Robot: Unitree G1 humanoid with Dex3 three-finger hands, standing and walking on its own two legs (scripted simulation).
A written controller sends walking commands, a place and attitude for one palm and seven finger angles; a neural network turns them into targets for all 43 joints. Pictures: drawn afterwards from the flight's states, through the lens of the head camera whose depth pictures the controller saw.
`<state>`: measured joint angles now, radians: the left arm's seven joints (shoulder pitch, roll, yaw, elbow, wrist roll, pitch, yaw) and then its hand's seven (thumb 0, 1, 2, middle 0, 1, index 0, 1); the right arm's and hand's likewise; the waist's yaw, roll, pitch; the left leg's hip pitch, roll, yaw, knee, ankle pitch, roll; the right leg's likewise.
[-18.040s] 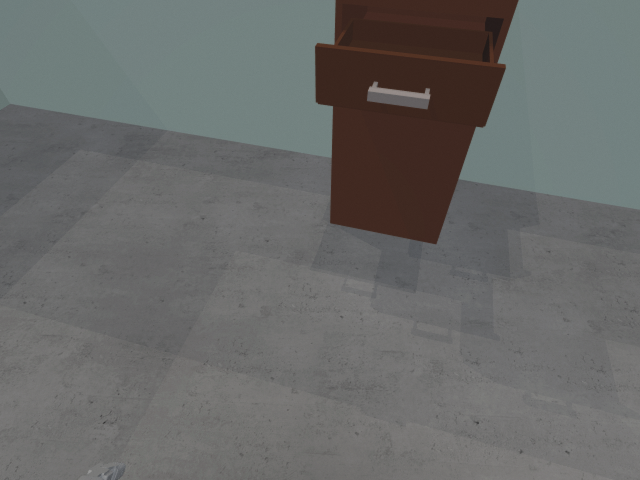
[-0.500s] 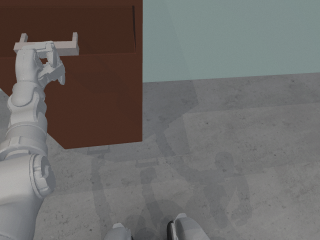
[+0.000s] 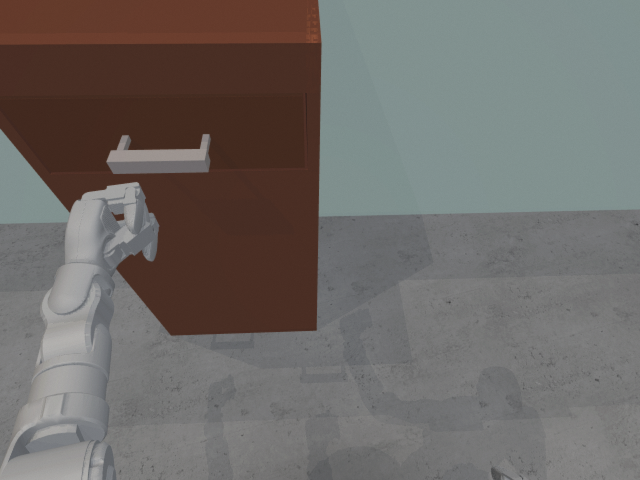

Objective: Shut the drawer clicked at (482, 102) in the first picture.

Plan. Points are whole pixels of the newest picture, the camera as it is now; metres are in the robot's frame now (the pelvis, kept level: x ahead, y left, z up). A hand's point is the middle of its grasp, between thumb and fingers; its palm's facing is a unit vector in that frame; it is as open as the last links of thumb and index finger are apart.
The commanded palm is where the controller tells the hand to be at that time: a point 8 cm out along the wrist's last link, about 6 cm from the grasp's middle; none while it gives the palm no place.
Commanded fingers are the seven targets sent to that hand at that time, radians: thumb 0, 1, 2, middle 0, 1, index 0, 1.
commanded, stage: draw the hand back to the body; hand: left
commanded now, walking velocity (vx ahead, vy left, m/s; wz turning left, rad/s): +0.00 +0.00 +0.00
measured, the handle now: (163, 151) +0.56 +0.23 +0.06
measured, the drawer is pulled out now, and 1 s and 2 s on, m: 0.00 0.00 0.00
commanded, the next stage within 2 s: step back with the hand held close in 1.08 s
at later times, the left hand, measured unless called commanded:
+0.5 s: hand (71, 318) +0.26 +0.23 +0.14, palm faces +0.31 -0.90 -0.29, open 3.3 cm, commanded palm +0.22 +0.27 +0.16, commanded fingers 0.00 0.90 0.90 -1.40 -1.60 -1.40 -1.60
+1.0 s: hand out of the picture +0.16 +0.24 +0.19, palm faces +0.43 -0.79 -0.43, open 3.2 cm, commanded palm +0.11 +0.28 +0.20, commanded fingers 0.00 0.90 0.90 -1.40 -1.60 -1.40 -1.60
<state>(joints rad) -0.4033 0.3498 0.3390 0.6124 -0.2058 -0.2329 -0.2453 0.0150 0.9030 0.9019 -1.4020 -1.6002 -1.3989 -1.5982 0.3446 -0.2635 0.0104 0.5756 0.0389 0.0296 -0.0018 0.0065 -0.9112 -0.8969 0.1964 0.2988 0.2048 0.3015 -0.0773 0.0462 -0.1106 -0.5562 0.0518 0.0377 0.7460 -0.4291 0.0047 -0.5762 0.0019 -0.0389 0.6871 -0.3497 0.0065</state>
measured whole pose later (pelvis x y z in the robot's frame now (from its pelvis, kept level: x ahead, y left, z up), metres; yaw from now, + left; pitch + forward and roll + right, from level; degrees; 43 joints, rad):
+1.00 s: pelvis -0.01 -0.01 +0.03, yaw +1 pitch -4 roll -1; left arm 0.54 0.33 0.29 -0.46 -0.05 -0.10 0.10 0.01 0.89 0.90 -1.41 -1.60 -1.40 -1.60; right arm 0.21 -0.23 0.02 0.63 0.00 -0.11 -0.07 0.01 -0.91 -0.90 0.20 0.30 0.21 0.30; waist 0.08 0.09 0.01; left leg -0.06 0.03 0.03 0.42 -0.29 0.00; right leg -0.08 -0.01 -0.05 0.39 -0.23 0.00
